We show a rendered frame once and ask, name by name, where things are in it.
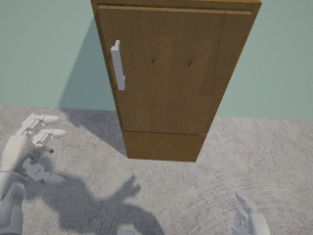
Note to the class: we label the cupboard door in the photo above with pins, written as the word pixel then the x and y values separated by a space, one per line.
pixel 175 63

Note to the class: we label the robot left hand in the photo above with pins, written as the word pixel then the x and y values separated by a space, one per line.
pixel 19 148

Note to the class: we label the left robot forearm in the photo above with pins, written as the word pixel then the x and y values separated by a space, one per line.
pixel 12 187

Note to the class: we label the handle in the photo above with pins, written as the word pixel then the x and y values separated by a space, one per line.
pixel 117 65

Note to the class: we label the robot right hand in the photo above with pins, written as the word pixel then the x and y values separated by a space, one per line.
pixel 255 222

